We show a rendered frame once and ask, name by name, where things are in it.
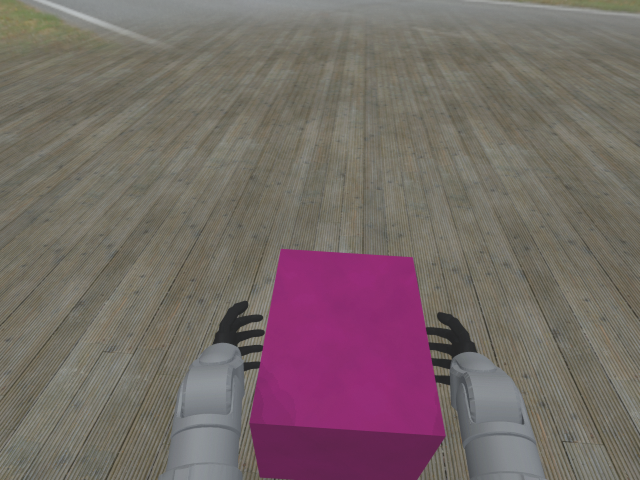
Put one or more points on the robot right forearm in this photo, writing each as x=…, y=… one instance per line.
x=495, y=428

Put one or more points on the robot left forearm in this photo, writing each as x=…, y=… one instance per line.
x=207, y=419

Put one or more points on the carton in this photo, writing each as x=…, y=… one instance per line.
x=346, y=388

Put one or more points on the right robot hand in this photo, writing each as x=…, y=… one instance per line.
x=458, y=336

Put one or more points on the left robot hand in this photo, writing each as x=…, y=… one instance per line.
x=229, y=326

